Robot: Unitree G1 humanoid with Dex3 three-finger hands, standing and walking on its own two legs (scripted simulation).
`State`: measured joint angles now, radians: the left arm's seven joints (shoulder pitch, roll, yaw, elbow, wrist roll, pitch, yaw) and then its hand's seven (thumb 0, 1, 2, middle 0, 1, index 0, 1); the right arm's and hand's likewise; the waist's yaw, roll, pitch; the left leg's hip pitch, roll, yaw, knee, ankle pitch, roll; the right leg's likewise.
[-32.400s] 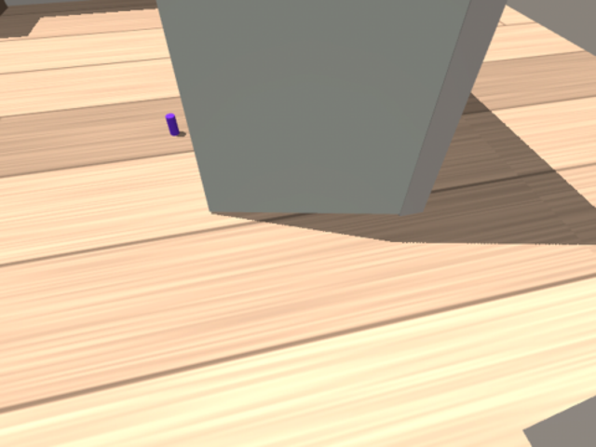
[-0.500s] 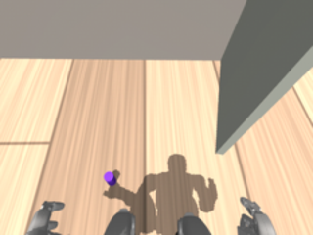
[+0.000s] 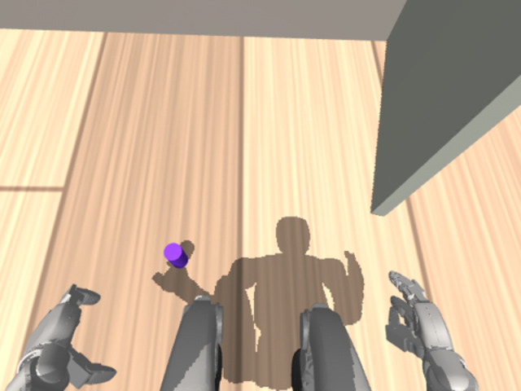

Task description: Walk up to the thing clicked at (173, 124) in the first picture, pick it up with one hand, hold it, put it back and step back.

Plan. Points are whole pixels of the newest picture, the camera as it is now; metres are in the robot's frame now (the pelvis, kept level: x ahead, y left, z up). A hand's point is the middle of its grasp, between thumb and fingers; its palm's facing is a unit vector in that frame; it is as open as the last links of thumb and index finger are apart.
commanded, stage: rise first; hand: left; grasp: from above
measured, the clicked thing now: (176, 256) +0.42 +0.24 -0.53
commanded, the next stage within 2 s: approach in 1.70 s
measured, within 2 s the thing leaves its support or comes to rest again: neither
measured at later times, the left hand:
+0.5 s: hand (124, 287) +0.29 +0.30 -0.31, palm faces -0.47 -0.32 -0.82, open 14.0 cm
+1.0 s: hand (139, 271) +0.34 +0.30 -0.38, palm faces -0.44 -0.11 -0.89, open 14.2 cm
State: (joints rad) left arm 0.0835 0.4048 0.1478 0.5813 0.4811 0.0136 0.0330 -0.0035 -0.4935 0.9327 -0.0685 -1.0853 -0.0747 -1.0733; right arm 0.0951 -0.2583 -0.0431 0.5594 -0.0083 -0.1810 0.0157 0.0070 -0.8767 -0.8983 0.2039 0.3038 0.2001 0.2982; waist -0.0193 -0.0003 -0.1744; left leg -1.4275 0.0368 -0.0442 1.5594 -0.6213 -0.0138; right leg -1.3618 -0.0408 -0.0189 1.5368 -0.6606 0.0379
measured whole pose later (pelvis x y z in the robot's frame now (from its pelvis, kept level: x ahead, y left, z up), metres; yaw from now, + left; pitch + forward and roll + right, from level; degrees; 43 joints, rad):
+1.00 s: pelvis -0.06 +0.00 -0.22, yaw -5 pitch +32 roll -7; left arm -0.65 0.65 0.13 1.16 1.13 -0.23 0.32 0.00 -0.52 1.00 -0.11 -0.95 -0.09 -0.96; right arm 0.09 -0.26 -0.04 0.76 -0.09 -0.05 0.10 0.00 -0.90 -0.90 0.20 0.30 0.20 0.30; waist -0.09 -0.01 -0.09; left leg -2.21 0.03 -0.14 2.28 -0.63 -0.02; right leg -2.11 0.00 -0.04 2.22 -0.68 0.05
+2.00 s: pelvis -0.05 +0.00 -0.26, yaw -6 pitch +33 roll -7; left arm -0.80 0.69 0.08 1.37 1.26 -0.27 0.45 0.00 -0.53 0.99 -0.09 -1.01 -0.09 -1.01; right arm 0.09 -0.25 -0.01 0.80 -0.15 -0.05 0.13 0.00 -0.91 -0.90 0.20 0.30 0.20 0.30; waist -0.15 -0.03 -0.07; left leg -2.31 0.03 -0.15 2.39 -0.66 -0.03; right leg -2.21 0.02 -0.04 2.34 -0.70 0.05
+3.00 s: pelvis -0.05 +0.01 -0.29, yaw -9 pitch +30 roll -10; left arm -0.93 0.75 0.14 1.62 1.35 -0.19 0.64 0.00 -0.54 1.00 -0.08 -0.97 -0.06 -0.98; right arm 0.04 -0.27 0.07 0.79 -0.22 -0.12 0.19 0.00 -0.90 -0.90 0.20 0.30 0.20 0.30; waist -0.28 -0.07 -0.01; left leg -2.38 0.02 -0.20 2.50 -0.65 -0.02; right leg -2.26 0.03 -0.06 2.41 -0.69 0.07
